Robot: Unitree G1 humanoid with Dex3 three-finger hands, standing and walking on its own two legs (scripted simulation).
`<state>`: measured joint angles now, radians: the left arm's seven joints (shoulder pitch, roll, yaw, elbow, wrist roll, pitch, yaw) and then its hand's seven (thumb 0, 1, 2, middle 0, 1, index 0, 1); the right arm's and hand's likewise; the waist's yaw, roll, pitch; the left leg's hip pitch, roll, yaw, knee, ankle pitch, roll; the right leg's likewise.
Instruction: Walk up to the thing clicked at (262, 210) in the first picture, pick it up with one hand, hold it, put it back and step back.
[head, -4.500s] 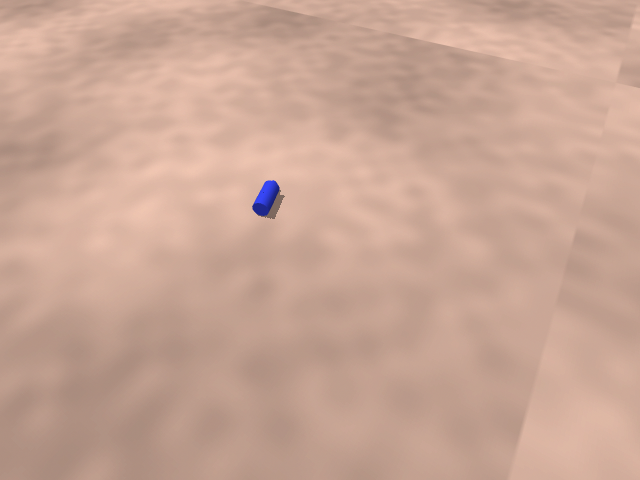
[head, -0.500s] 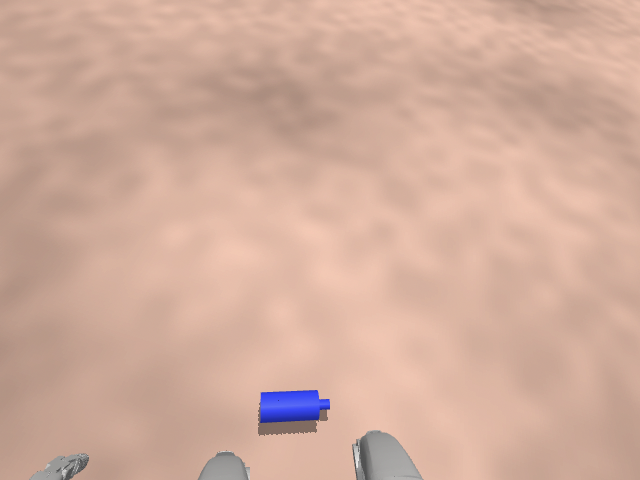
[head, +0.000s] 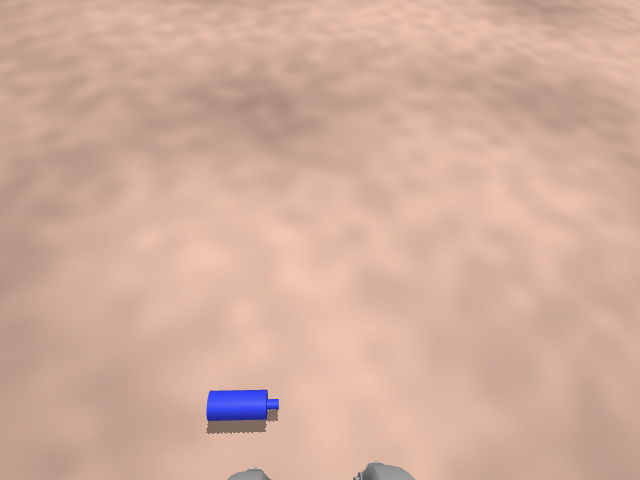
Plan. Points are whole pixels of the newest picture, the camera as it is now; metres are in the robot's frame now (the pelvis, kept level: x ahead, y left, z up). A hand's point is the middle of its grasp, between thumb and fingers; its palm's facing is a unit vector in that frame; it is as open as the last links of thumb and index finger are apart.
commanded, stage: walk up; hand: left
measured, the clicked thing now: (244, 404) +0.41 +0.19 -0.70
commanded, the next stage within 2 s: stand in 1.64 s
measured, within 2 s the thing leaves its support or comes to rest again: neither
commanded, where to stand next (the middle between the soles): +0.09 +0.01 m, yaw +2 degrees
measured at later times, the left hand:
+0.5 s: hand out of the picture +0.07 +0.24 -0.13, palm faces +0.02 -0.92 -0.39, open 7.3 cm
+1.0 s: hand out of the picture +0.07 +0.25 -0.12, palm faces +0.03 -0.93 -0.36, open 7.3 cm
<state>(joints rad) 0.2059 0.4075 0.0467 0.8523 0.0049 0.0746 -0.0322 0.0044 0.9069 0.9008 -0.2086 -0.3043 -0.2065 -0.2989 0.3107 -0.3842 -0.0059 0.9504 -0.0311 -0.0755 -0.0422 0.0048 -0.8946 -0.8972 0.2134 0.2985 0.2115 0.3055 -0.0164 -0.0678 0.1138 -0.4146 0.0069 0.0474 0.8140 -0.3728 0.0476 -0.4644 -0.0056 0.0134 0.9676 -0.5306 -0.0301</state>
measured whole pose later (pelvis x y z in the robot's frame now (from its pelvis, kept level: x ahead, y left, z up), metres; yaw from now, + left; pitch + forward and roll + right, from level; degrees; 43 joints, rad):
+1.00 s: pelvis +0.01 -0.02 +0.04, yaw +2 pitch -2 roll +0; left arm 0.10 0.38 0.00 1.16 0.01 -0.03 0.00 0.00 0.91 0.90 -0.21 -0.30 -0.20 -0.30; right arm 0.06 -0.35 -0.03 1.14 -0.01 0.01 0.03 0.01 -0.90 -0.90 0.21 0.30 0.21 0.30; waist 0.01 -0.01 0.05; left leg -0.12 0.00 0.01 0.38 -0.23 0.01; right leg -0.15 -0.07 -0.02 0.36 -0.18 0.05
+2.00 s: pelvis +0.02 -0.04 +0.05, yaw +2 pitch -3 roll +0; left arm 0.08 0.35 0.01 1.13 0.01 -0.01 -0.01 0.00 0.91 0.90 -0.21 -0.30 -0.21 -0.30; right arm 0.06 -0.34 -0.01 1.15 -0.01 -0.01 0.01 0.00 -0.90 -0.90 0.21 0.30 0.21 0.30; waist 0.00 -0.01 0.06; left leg -0.06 0.02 0.01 0.30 -0.19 -0.02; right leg -0.11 -0.04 -0.03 0.31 -0.16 0.03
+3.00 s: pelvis +0.01 -0.05 +0.04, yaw +2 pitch -2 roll +0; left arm 0.10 0.36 0.00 1.12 0.01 -0.01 -0.01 0.00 0.91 0.90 -0.21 -0.30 -0.20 -0.30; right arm 0.10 -0.35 0.00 1.14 -0.01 -0.01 0.01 0.00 -0.90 -0.90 0.21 0.30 0.21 0.30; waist 0.00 0.00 0.06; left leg -0.07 0.04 0.01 0.31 -0.19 -0.03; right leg -0.13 -0.02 -0.02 0.33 -0.16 0.01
